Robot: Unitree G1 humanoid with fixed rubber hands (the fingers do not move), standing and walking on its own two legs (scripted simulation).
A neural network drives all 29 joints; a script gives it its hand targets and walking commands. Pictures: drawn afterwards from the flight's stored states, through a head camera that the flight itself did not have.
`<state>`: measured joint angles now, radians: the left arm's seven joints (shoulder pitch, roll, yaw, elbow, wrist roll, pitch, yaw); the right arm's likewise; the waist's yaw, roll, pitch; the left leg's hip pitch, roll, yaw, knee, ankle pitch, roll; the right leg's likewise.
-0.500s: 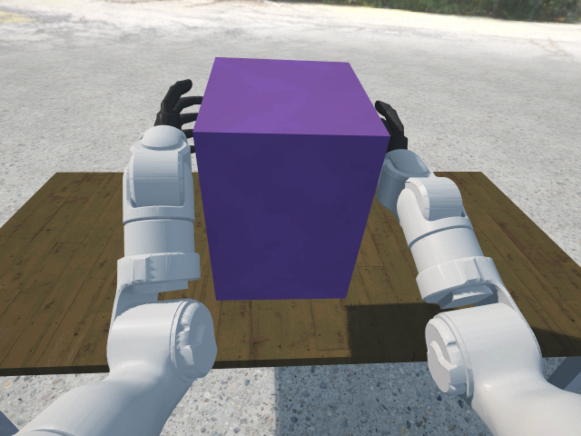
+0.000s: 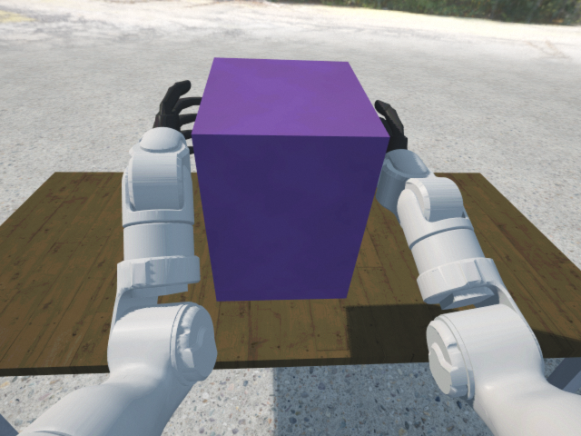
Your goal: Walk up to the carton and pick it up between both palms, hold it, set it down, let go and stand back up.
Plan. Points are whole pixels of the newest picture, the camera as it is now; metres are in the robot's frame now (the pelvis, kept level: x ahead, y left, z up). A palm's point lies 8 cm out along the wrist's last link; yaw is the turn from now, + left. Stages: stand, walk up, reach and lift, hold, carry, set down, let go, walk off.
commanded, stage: hold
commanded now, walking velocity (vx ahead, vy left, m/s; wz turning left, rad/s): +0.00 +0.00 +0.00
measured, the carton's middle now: (282, 181) +0.38 +0.00 +0.23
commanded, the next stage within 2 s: none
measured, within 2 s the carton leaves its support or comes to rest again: neither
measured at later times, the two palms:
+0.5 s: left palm (168, 142) +0.36 +0.14 +0.30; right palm (390, 158) +0.35 -0.14 +0.28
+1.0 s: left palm (167, 141) +0.36 +0.14 +0.30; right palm (390, 158) +0.35 -0.14 +0.28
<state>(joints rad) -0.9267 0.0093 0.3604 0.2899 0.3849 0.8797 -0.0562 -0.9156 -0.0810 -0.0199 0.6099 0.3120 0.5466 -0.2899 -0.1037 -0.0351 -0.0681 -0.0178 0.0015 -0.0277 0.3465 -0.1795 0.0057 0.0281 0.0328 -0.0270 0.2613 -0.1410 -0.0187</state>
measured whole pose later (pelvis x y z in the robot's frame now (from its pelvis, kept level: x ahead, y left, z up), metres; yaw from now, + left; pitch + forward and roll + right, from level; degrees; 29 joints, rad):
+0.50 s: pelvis +0.00 +0.00 +0.00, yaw +0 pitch -9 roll -1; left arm -0.92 0.00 0.36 0.29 0.39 0.88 -0.05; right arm -0.91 -0.08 -0.02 0.61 0.31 0.55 -0.29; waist -0.10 -0.04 -0.07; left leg -0.01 0.00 -0.02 0.35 -0.18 0.01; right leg 0.03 0.03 -0.02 0.26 -0.14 -0.02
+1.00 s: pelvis +0.00 +0.00 +0.00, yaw +0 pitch -9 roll -1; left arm -0.92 0.01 0.36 0.30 0.38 0.87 -0.05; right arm -0.91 -0.09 -0.01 0.61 0.32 0.55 -0.29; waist -0.10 -0.04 -0.08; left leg -0.02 0.00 -0.03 0.35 -0.18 0.01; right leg 0.03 0.04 -0.02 0.26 -0.14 -0.02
